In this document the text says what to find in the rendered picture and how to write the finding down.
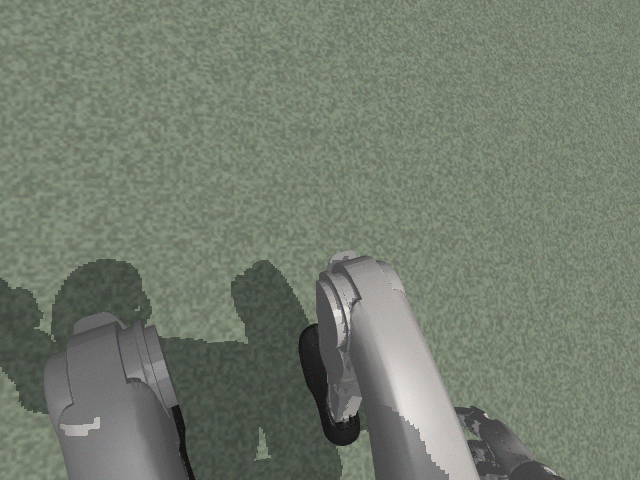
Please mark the left robot foot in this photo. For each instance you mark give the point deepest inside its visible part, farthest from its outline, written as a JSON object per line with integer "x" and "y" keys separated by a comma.
{"x": 182, "y": 449}

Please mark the right robot hand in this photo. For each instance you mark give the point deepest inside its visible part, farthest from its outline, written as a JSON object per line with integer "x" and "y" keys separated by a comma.
{"x": 500, "y": 449}

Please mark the right robot foot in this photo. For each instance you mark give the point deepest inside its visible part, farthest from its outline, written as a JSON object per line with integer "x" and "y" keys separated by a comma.
{"x": 315, "y": 374}

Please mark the right robot arm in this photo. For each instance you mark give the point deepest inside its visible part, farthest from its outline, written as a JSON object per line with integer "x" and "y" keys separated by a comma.
{"x": 533, "y": 470}

